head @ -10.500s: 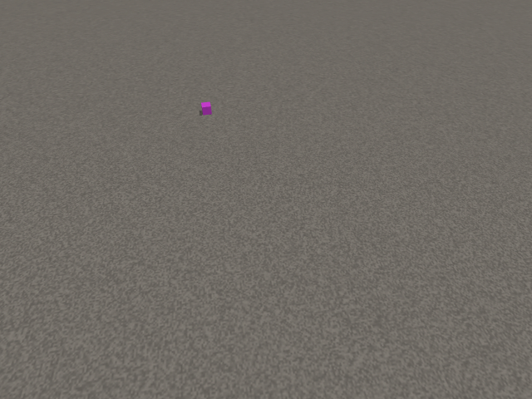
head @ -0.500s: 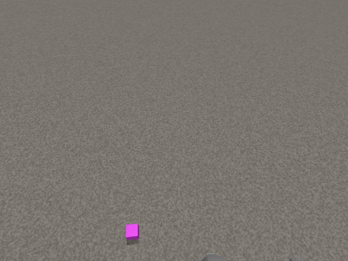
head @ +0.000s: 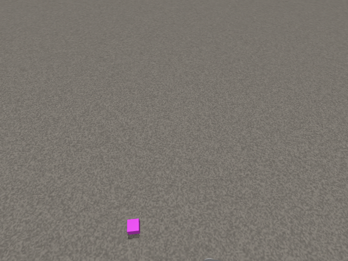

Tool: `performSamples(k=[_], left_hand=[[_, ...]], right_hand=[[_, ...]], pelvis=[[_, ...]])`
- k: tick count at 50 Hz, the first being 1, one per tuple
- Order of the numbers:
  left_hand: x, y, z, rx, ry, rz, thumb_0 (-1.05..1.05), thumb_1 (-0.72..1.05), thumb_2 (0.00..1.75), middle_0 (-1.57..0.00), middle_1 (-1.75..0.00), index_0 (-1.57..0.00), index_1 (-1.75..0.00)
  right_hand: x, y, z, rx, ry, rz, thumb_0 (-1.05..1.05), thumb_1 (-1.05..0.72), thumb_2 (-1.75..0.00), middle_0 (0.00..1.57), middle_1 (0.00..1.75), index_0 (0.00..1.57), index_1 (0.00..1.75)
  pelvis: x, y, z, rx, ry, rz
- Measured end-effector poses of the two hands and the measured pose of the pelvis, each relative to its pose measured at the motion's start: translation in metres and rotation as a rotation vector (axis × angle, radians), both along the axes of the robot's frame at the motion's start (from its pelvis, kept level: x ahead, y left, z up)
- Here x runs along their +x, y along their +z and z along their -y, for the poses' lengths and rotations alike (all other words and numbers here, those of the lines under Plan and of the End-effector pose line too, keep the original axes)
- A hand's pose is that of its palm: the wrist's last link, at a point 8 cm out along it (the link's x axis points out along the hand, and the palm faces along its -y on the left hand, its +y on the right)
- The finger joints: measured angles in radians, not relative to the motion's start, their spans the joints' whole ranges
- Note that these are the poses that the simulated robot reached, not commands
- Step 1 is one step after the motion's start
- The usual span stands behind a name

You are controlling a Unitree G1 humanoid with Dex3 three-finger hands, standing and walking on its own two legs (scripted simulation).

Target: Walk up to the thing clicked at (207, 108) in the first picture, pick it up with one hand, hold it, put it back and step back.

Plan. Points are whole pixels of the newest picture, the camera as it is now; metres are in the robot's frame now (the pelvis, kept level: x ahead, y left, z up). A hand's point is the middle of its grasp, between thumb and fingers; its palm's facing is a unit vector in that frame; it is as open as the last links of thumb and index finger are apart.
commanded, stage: walk up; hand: left
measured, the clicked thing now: (133, 226) +0.39 +0.20 -0.73
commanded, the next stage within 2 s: none
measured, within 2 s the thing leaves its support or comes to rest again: neither
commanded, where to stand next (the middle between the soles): -0.01 -0.03 m, yaw +0 degrees
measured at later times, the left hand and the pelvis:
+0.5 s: hand out of the picture +0.10 +0.26 -0.13, palm faces +0.00 -0.93 -0.37, open 7.4 cm; pelvis +0.00 +0.00 +0.02, yaw +0 degrees
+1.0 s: hand out of the picture +0.04 +0.31 -0.14, palm faces -0.13 -0.93 -0.34, open 7.4 cm; pelvis -0.04 +0.04 +0.02, yaw -3 degrees
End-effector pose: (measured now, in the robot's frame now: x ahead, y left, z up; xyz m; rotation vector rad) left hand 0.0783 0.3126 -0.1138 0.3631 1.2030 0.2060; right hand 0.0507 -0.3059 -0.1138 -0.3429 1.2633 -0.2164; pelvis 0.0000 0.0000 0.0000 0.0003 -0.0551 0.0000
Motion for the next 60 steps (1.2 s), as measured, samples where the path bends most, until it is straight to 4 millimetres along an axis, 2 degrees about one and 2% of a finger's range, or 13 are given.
performSamples(k=[6, 13, 21, 25, 31, 36, 41, 44, 47, 50, 54, 57, 60], left_hand=[[-0.008, 0.009, 0.009, -0.021, 0.007, -0.017, 0.0, 0.91, 0.89, -0.21, -0.3, -0.2, -0.3], [-0.003, 0.016, 0.015, -0.034, 0.018, -0.009, 0.0, 0.91, 0.89, -0.21, -0.3, -0.2, -0.3], [0.009, 0.021, 0.016, -0.034, 0.026, 0.002, 0.0, 0.91, 0.89, -0.21, -0.3, -0.2, -0.3], [0.013, 0.02, 0.009, -0.007, 0.03, 0.02, 0.0, 0.9, 0.89, -0.21, -0.3, -0.2, -0.3], [0.008, 0.016, -0.016, 0.046, -0.018, 0.038, 0.0, 0.9, 0.89, -0.21, -0.3, -0.2, -0.3], [0.0, 0.001, -0.043, 0.045, -0.039, 0.058, 0.0, 0.9, 0.89, -0.21, -0.3, -0.2, -0.3], [-0.022, 0.0, -0.048, -0.004, -0.019, 0.012, 0.0, 0.91, 0.89, -0.21, -0.3, -0.2, -0.3], [-0.037, 0.0, -0.049, -0.024, -0.024, -0.041, 0.0, 0.91, 0.89, -0.21, -0.3, -0.2, -0.3], [-0.044, 0.002, -0.047, -0.036, -0.044, -0.085, 0.0, 0.91, 0.89, -0.21, -0.3, -0.2, -0.3], [-0.036, 0.007, -0.041, -0.038, -0.069, -0.09, 0.01, 0.91, 0.89, -0.21, -0.3, -0.2, -0.3], [-0.008, 0.017, -0.025, -0.032, -0.117, -0.048, 0.01, 0.91, 0.89, -0.21, -0.3, -0.2, -0.3], [0.021, 0.022, -0.008, -0.008, -0.155, 0.01, 0.01, 0.91, 0.89, -0.21, -0.3, -0.2, -0.3], [0.046, 0.023, 0.012, 0.023, -0.164, 0.078, 0.01, 0.91, 0.89, -0.21, -0.3, -0.2, -0.3]], right_hand=[[0.022, 0.005, -0.005, 0.03, 0.019, 0.041, 0.01, -0.91, -0.9, 0.2, 0.3, 0.2, 0.3], [0.044, 0.013, -0.008, 0.047, 0.033, 0.083, 0.01, -0.91, -0.9, 0.2, 0.3, 0.2, 0.3], [0.05, 0.018, -0.005, 0.042, 0.019, 0.077, 0.01, -0.91, -0.9, 0.2, 0.3, 0.2, 0.3], [0.046, 0.014, 0.003, 0.024, -0.006, 0.058, 0.01, -0.91, -0.9, 0.2, 0.3, 0.2, 0.3], [0.024, 0.011, 0.004, -0.02, 0.002, 0.034, 0.01, -0.91, -0.9, 0.2, 0.3, 0.2, 0.3], [-0.023, 0.006, -0.014, -0.052, 0.0, 0.004, 0.01, -0.91, -0.9, 0.2, 0.3, 0.2, 0.3], [-0.072, 0.017, -0.039, -0.037, -0.035, -0.063, 0.01, -0.91, -0.9, 0.2, 0.3, 0.2, 0.3], [-0.086, 0.026, -0.045, -0.036, -0.062, -0.045, 0.01, -0.91, -0.9, 0.21, 0.3, 0.2, 0.3], [-0.096, 0.036, -0.04, -0.048, -0.097, -0.01, 0.01, -0.9, -0.9, 0.21, 0.3, 0.21, 0.31], [-0.107, 0.044, -0.028, -0.065, -0.126, 0.0, 0.01, -0.9, -0.9, 0.21, 0.3, 0.21, 0.31], [-0.116, 0.047, -0.005, -0.072, -0.146, -0.019, 0.01, -0.9, -0.9, 0.21, 0.3, 0.21, 0.31], [-0.115, 0.036, 0.016, -0.068, -0.157, -0.042, 0.01, -0.9, -0.9, 0.21, 0.3, 0.2, 0.31], [-0.104, 0.016, 0.033, -0.055, -0.17, -0.057, 0.01, -0.9, -0.9, 0.2, 0.3, 0.2, 0.3]], pelvis=[[0.002, 0.009, 0.0, 0.005, -0.004, -0.002], [0.005, 0.018, 0.001, 0.009, -0.006, -0.007], [0.01, 0.022, 0.002, 0.011, -0.01, -0.01], [-0.001, 0.018, 0.001, 0.009, -0.004, -0.015], [-0.033, 0.009, -0.015, 0.013, 0.001, -0.026], [-0.053, -0.005, -0.037, 0.022, 0.008, -0.021], [-0.053, 0.008, -0.045, 0.005, 0.0, -0.013], [-0.05, 0.014, -0.046, -0.001, -0.019, -0.012], [-0.044, 0.018, -0.042, -0.002, -0.042, -0.008], [-0.037, 0.022, -0.035, -0.003, -0.058, -0.007], [-0.025, 0.022, -0.021, -0.002, -0.077, -0.004], [-0.015, 0.016, -0.007, 0.003, -0.088, -0.003], [-0.009, 0.006, 0.007, -0.01, -0.083, 0.007]])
